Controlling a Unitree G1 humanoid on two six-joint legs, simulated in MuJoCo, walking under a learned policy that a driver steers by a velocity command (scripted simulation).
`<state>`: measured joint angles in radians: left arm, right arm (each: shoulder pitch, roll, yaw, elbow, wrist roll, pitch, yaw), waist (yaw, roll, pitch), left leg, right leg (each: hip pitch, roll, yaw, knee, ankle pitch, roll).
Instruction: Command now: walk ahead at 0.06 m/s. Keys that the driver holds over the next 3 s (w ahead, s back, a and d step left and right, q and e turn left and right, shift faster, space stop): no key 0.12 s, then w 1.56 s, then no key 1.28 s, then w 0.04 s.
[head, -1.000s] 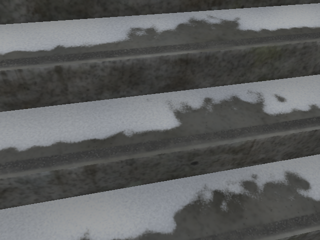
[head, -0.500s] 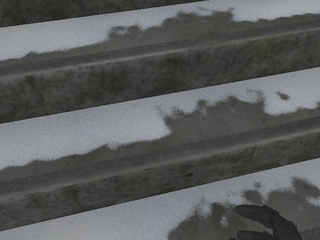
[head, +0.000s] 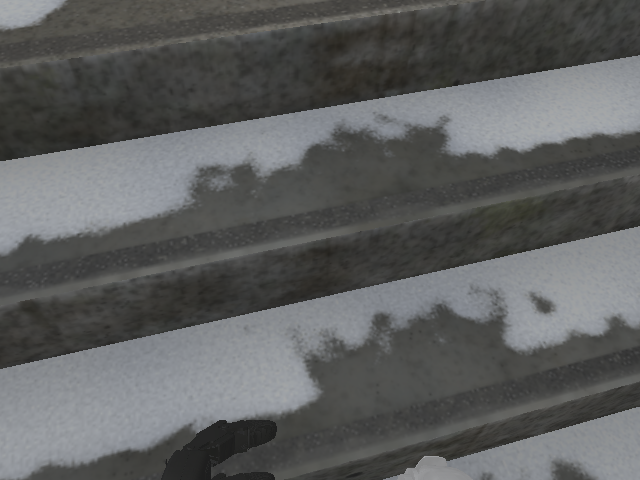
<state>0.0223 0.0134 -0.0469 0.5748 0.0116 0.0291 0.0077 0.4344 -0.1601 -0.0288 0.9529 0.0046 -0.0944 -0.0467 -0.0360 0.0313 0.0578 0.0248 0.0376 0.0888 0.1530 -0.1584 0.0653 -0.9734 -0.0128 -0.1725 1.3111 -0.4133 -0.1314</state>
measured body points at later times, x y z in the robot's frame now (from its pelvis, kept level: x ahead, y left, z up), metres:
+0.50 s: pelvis +0.17 +0.01 +0.14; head +0.16 +0.01 +0.59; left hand +0.14 +0.23 +0.00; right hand +0.30 -0.19 +0.02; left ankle +0.18 +0.12 -0.30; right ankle +0.15 -0.09 -0.59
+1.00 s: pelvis +0.40 +0.15 +0.30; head +0.40 +0.17 +0.75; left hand +0.62 +0.33 +0.22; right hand +0.35 -0.08 +0.16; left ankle +0.41 +0.23 -0.42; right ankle +0.46 +0.01 -0.16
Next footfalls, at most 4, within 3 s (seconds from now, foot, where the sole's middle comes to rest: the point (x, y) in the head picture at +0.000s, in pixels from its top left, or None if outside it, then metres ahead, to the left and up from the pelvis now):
0.74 left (172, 407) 0.45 0.23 -0.45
1.32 right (283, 170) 0.78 0.06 -0.28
1.80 left None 1.05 0.21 -0.10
2.30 right None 1.16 0.06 -0.10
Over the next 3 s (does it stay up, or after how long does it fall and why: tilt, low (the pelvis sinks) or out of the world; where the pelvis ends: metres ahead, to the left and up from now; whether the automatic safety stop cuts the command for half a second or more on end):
stays up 1.08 0.13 0.67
